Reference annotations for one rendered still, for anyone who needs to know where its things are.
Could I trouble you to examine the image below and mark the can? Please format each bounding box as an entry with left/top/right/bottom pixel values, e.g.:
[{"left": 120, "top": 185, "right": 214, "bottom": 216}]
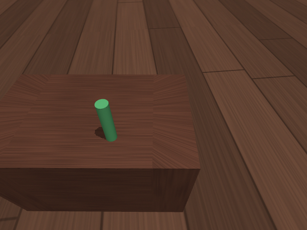
[{"left": 94, "top": 99, "right": 117, "bottom": 142}]

